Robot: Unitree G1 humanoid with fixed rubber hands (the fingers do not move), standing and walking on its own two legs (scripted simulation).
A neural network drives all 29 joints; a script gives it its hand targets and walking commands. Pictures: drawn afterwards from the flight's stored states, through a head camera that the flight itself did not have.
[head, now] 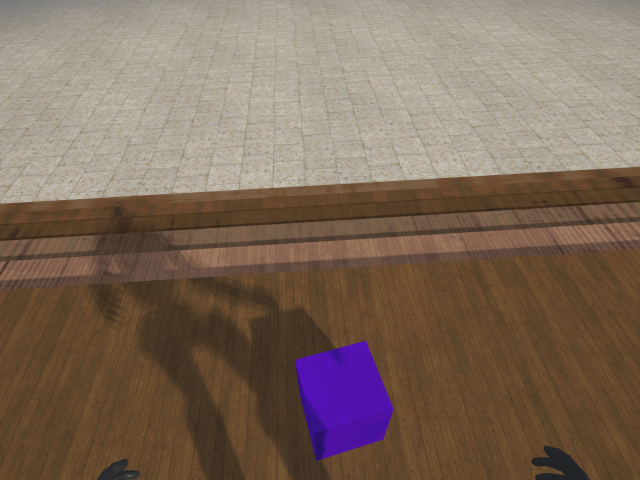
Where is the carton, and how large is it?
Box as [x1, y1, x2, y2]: [295, 341, 392, 460]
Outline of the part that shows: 365,341 295,360 300,396 316,460 383,438 392,411 392,406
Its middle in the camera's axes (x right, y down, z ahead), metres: +0.07 +0.46 +1.11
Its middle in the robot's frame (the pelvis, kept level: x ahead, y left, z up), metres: +0.47 -0.04 -0.65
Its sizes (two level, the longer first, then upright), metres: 0.210 0.200 0.250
